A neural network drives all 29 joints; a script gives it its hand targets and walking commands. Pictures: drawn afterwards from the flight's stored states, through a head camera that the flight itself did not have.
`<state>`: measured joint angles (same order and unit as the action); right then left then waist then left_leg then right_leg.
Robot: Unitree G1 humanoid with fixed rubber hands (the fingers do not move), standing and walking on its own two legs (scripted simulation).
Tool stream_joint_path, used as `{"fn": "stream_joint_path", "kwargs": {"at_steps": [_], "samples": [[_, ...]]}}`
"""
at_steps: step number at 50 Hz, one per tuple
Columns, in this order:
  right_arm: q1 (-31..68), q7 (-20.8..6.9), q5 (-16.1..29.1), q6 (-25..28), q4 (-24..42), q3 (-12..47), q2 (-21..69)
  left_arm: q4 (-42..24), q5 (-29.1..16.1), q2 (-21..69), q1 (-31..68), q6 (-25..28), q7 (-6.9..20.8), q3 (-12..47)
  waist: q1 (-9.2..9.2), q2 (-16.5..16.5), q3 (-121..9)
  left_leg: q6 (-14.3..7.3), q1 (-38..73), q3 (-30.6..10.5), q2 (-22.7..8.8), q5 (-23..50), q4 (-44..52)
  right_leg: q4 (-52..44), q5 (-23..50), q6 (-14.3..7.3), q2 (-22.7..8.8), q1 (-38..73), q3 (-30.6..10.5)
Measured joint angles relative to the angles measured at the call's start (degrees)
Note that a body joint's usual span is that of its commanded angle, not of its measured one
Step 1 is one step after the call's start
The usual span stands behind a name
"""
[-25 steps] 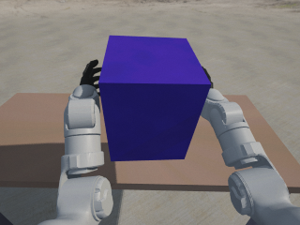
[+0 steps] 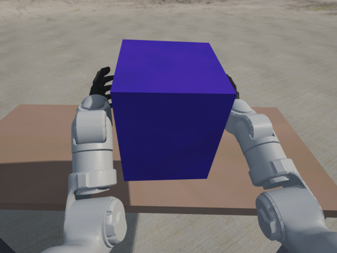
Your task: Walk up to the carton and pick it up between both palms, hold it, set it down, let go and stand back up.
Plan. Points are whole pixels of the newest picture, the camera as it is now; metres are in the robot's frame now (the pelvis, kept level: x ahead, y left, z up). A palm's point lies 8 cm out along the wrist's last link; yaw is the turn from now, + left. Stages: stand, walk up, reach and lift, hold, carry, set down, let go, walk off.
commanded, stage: hold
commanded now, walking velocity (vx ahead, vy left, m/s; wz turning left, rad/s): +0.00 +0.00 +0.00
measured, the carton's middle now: (166, 112) +0.37 +0.00 +0.22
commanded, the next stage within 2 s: none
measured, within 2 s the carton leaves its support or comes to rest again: neither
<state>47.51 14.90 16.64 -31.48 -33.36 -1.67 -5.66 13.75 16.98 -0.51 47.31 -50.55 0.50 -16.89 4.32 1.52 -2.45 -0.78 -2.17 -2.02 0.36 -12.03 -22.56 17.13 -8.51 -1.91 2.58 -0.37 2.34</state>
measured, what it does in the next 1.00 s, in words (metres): stands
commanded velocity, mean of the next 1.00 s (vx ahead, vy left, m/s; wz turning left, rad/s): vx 0.00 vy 0.00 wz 0.00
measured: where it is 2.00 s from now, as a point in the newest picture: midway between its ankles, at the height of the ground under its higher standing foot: outside the picture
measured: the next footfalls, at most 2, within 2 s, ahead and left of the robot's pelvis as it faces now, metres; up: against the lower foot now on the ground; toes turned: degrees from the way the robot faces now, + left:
none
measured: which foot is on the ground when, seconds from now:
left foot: down 0.00-1.00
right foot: down 0.00-1.00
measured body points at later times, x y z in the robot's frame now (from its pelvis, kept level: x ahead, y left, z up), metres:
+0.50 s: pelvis +0.00 +0.00 +0.00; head -0.07 +0.02 +0.44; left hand +0.38 +0.15 +0.26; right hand +0.38 -0.15 +0.24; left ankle +0.01 +0.11 -0.75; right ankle +0.02 -0.10 -0.75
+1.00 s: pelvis +0.00 +0.00 +0.00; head -0.08 +0.02 +0.44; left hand +0.38 +0.15 +0.26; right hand +0.38 -0.15 +0.24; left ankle +0.01 +0.11 -0.75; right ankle +0.02 -0.10 -0.75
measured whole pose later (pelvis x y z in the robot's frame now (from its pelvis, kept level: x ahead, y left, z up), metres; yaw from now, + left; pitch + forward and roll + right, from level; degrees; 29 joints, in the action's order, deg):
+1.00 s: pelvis +0.00 +0.00 +0.00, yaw +0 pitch -8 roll -1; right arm 47.6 15.0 17.1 -31.9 -33.3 -1.4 -6.0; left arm 13.7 16.8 -0.4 47.1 -50.5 0.3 -16.8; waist 4.4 1.4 -2.6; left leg -0.8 -2.2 -2.1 0.3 -12.2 -22.7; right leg 17.1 -8.6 -1.9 2.7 -0.3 2.2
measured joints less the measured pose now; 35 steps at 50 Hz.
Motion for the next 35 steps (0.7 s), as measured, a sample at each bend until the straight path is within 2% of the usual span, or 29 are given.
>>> {"fn": "stream_joint_path", "kwargs": {"at_steps": [35], "samples": [[-0.2, 0.1, 0.5, -0.4, 0.2, 0.5, -0.4, -0.3, -0.1, 0.3, -0.5, -0.1, -0.2, -0.1, 0.10, -0.2, -0.2, 0.0, 0.2, 0.0, 0.0, -0.3, -0.1, 0.0, -0.3, 0.0, 0.1, 0.3, -0.1]]}}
